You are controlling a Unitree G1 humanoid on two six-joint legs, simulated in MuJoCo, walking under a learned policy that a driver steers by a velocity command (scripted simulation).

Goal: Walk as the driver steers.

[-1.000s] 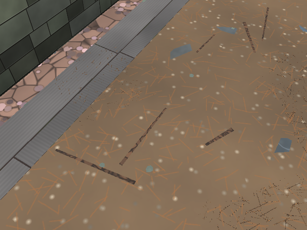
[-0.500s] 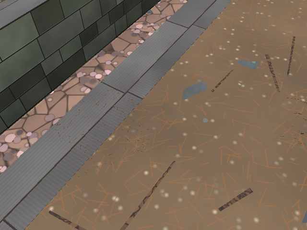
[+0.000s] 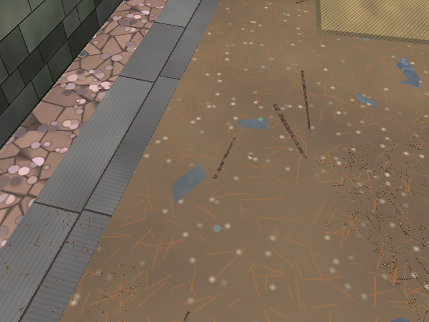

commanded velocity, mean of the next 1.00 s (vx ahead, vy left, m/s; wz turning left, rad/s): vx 0.50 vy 0.00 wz -0.51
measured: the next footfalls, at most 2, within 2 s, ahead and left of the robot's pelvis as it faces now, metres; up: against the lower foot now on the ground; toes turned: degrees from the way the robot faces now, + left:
right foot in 0.34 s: +0.33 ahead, -0.17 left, +0.00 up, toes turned -15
left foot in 0.80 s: +0.65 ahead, -0.07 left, +0.00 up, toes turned -31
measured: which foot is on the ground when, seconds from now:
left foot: down 0.00-0.34, up 0.36-0.78, down 0.80-1.00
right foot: up 0.00-0.32, down 0.34-0.82, up 0.84-1.00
